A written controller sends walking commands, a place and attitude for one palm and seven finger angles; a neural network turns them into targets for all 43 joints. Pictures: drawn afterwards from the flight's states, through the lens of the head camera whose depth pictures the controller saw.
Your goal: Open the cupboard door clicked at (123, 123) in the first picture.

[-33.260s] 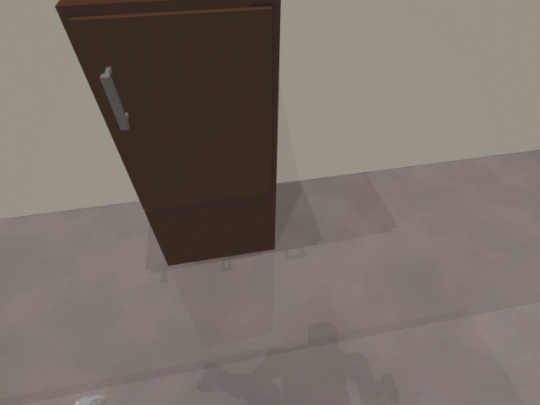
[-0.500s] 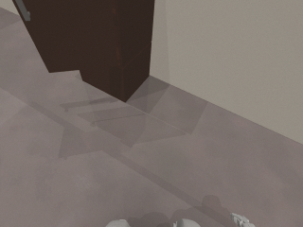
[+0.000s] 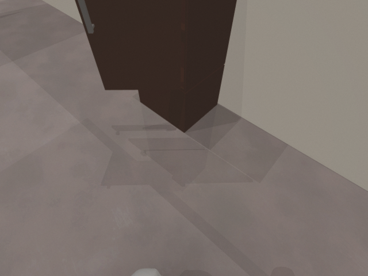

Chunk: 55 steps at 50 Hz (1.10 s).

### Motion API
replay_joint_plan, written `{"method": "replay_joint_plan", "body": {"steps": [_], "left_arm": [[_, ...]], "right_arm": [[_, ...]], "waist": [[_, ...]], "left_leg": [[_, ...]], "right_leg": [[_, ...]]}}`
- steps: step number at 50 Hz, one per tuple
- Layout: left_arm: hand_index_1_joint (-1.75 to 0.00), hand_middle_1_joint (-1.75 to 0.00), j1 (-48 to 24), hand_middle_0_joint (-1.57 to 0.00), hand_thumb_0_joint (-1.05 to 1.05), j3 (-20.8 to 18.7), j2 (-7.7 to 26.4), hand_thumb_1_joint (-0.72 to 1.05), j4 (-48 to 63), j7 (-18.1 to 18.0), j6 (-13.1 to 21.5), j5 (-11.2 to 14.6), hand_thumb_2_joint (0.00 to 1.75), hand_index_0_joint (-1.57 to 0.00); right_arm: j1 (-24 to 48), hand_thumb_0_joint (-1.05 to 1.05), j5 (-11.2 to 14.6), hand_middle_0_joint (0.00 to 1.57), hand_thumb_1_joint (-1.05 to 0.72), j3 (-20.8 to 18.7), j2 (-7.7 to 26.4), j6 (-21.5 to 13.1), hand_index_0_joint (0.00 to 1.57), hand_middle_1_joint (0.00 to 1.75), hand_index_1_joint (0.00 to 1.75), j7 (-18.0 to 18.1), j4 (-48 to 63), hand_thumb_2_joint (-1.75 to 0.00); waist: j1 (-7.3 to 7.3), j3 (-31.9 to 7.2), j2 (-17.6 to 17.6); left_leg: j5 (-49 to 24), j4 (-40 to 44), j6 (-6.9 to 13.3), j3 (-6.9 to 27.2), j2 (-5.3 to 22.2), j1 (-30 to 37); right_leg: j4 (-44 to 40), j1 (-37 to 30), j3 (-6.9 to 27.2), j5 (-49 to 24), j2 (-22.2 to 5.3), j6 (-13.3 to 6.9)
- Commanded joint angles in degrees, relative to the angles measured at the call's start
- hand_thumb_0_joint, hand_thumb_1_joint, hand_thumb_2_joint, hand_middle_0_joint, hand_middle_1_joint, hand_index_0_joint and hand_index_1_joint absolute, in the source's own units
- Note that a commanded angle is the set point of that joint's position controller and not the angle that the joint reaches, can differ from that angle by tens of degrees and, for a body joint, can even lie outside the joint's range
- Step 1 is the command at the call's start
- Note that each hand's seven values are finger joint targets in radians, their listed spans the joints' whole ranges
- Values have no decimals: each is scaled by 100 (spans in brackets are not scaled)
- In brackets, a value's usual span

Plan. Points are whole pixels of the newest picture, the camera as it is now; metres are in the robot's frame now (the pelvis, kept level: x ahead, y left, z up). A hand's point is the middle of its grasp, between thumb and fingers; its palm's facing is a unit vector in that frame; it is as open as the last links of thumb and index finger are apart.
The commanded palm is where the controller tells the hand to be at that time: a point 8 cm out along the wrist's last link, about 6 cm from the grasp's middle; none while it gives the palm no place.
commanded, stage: take the last steps up to it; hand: left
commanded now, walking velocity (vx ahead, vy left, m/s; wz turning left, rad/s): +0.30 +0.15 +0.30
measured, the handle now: (87, 13) +1.02 +0.48 +0.05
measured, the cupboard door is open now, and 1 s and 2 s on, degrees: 44 44 44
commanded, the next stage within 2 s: come to a stop and stand still in 1.38 s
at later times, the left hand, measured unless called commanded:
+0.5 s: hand (94, 251) +0.18 +0.24 -0.15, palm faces +0.07 -0.97 -0.21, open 7.4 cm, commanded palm none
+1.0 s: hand (77, 261) +0.16 +0.29 -0.19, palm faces +0.25 -0.94 -0.21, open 7.3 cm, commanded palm none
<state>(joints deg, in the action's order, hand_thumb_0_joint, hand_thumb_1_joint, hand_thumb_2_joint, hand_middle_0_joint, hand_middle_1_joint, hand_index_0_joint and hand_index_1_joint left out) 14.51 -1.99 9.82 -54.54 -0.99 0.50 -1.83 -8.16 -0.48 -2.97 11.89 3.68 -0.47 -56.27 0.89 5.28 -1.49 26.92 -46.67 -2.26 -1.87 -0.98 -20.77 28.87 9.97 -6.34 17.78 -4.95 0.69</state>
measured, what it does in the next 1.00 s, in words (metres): walks ahead: left foot, then right foot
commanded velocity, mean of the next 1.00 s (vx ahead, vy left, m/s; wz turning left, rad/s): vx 0.30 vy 0.12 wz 0.08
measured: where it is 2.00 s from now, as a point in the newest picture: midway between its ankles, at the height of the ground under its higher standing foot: (159, 215)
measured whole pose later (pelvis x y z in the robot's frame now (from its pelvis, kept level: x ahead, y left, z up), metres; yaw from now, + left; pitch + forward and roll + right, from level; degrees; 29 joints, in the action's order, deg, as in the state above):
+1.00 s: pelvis +0.26 +0.11 -0.02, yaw +9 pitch +0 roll -1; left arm 22.7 -4.0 11.5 -64.0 0.3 1.3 -1.6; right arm -8.5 -1.9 -3.2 12.2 -2.8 -1.5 -54.8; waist 2.6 2.3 -0.4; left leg 10.1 -32.1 0.7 -5.2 3.4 -22.2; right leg 37.5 8.1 -7.0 26.1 -7.5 2.0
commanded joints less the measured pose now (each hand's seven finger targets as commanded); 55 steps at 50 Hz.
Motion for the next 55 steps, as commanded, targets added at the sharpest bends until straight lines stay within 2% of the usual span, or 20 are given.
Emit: {"method": "replay_joint_plan", "body": {"steps": [1, 3, 5, 7, 12, 22, 25, 27, 28, 29, 30, 32, 35, 39, 43, 46, 47, 49, 50, 55], "left_arm": [[-30, -30, 356, -20, 0, -396, 1368, 90, 96, 3, 78, 38, 90, -20], [-30, -30, 59, -20, 0, -404, 1236, 90, 170, 75, 30, 80, 90, -20], [-30, -30, -488, -20, 0, -266, 702, 90, 599, 151, -10, 75, 90, -20], [-30, -30, -962, -20, 0, -258, 754, 90, 570, 160, 11, 24, 90, -20], [-30, -30, -425, -20, 0, -245, 643, 90, 155, 253, -14, 30, 90, -20], [-30, -30, -1354, -20, 0, -134, 506, 90, 484, 239, 67, 28, 90, -20], [-30, -30, -1243, -20, 0, -127, 470, 90, 461, 223, 113, 31, 90, -20], [-30, -30, -285, -20, 0, -222, 683, 90, 191, 188, 195, 26, 90, -20], [-30, -30, 650, -20, 0, -353, 1108, 90, -61, 138, 264, 5, 90, -20], [-30, -30, 1335, -20, 0, -479, 1599, 90, -248, 96, 252, 24, 90, -20], [-30, -30, 1182, -20, 0, -492, 1575, 90, -185, 54, 234, 94, 90, -20], [-30, -30, 408, -20, 0, -361, 966, 90, -63, 2, 226, 100, 90, -20], [-30, -30, 217, -20, 0, -220, 535, 90, -99, 32, 365, 74, 90, -20], [-30, -30, 352, -20, 0, -305, 703, 90, -271, 61, 448, 41, 90, -20], [-30, -30, 428, -20, 0, -312, 963, 90, -441, 91, 402, 9, 90, -20], [-30, -30, 321, -20, 0, -343, 1036, 90, -458, 99, 292, 34, 90, -20], [-30, -30, 331, -20, 0, -324, 941, 90, -457, 128, 263, 28, 90, -20], [-30, -30, 187, -20, 0, -189, 435, 90, -58, 164, 249, 89, 90, -20], [-30, -30, -32, -20, 0, -183, 421, 90, 43, 147, 276, 70, 90, -20], [-30, -30, 205, -20, 0, -174, 338, 90, -253, 226, 105, 29, 90, -20]], "right_arm": [[120, 0, -28, 20, -90, -30, 333, -280, 20, 30, 30, -37, 452, -90], [-480, 0, -58, 20, -90, -88, 603, -365, 20, 30, 30, -19, 306, -90], [-1504, 0, -165, 20, -90, -277, 1453, -368, 20, 30, 30, 79, 157, -90], [-1333, 0, -116, 20, -90, -171, 1120, -435, 20, 30, 30, 172, 191, -90], [-994, 0, -64, 20, -90, -26, 743, -633, 20, 30, 30, 193, 186, -90], [-1765, 0, -103, 20, -90, 11, 620, -682, 20, 30, 30, 153, -334, -90], [-1865, 0, -109, 20, -90, 36, 561, -686, 20, 30, 30, 178, -460, -90], [-1737, 0, -43, 20, -90, 45, 495, -704, 20, 30, 30, 175, -501, -90], [-1700, 0, 34, 20, -90, 40, 386, -747, 20, 30, 30, 145, -406, -90], [-1787, 0, 38, 20, -90, 37, 289, -763, 20, 30, 30, 142, -202, -90], [-1530, 0, -36, 20, -90, -42, 564, -694, 20, 30, 30, 130, -193, -90], [-879, 0, -85, 20, -90, -73, 312, -567, 20, 30, 30, 52, -99, -90], [-1139, 0, -122, 20, -90, -22, -20, -420, 20, 30, 30, -45, -236, -90], [-815, 0, -109, 20, -90, -39, -211, -430, 20, 30, 30, -159, -84, -90], [-328, 0, -96, 20, -90, -46, -65, -524, 20, 30, 30, -233, 211, -90], [-675, 0, -99, 20, -90, -92, 236, -588, 20, 30, 30, -196, 139, -90], [-1173, 0, -114, 20, -90, -160, 509, -608, 20, 30, 30, -142, 1, -90], [-2523, 0, -205, 20, -90, -354, 1481, -635, 20, 30, 30, 61, -236, -90], [-2267, 0, -187, 20, -90, -326, 1481, -599, 20, 30, 30, 97, -195, -90], [-930, 0, -131, 20, -90, -53, 651, -749, 20, 30, 30, 172, 101, -90]], "waist": [[89, -481, -938], [-270, -513, -202], [-728, -606, 2076], [-566, -277, 1256], [-119, -205, 765], [-319, 53, 638], [-231, -20, 491], [230, -406, 196], [580, -991, -540], [668, -1425, -1497], [605, -1027, -783], [289, 48, -382], [-47, 45, -818], [-32, -113, -366], [75, -88, -838], [-220, -84, -489], [-460, -301, 143], [-920, -927, 1953], [-819, -776, 1288], [-104, -321, 717]], "left_leg": [[-460, 1323, 79, -323, 0, 308], [-806, 2342, 320, -5, 168, 1657], [-478, 3334, 1585, 2952, 2202, 2495], [-86, 3444, 1693, 2803, 1982, 1788], [-1282, 3655, 1384, 1530, 1307, 1414], [-1986, 3627, 1527, 1353, 1335, 1683], [-3044, 3124, 1385, 1139, 1191, 1698], [-3449, 1923, 1024, 750, 789, 985], [-2714, 654, 724, 365, 390, -213], [453, -994, 392, -102, -301, -1499], [677, -1964, 354, 368, 112, -1704], [-342, -2226, 300, 560, 605, -1833], [-1131, -1455, 82, 186, 741, -1222], [-1533, 33, -27, -216, 679, -783], [-1508, 961, 62, -363, 490, -355], [-1536, 1712, 113, -623, 264, 961], [-1171, 1870, 177, -509, 292, 1838], [-494, 3182, 1150, 2475, 2326, 2898], [93, 3353, 1445, 2663, 2575, 2356], [-784, 3712, 1134, 1068, 1866, 845]], "right_leg": [[-692, -390, 982, -1731, -1403, -677], [63, 825, 496, -154, -1057, -272], [2758, 2863, -211, 1929, 119, 151], [3775, 3142, 499, 1300, -139, 14], [3398, 2623, 398, 80, -185, 72], [1408, 2158, 189, -107, 18, 68], [741, 1438, 41, -132, 232, -36], [-199, -428, 153, -722, 237, -175], [-456, -2197, 1335, -633, -774, -550], [-1050, -3231, 3349, -1056, -2426, -1267], [-1459, -2257, 3594, -75, -2667, -1506], [-1806, -596, 2551, 537, -2140, -1180], [-2008, 173, 1029, -683, -1479, -769], [-1917, 172, 518, -1091, -1323, -780], [-1704, 81, 516, -740, -1340, -683], [-1128, 668, 315, -151, -1133, -503], [-227, 1156, 145, -95, -864, -399], [3147, 2677, -315, 1716, 325, -48], [4031, 2912, 232, 1648, 95, -239], [3692, 2395, 453, 189, -336, -144]]}}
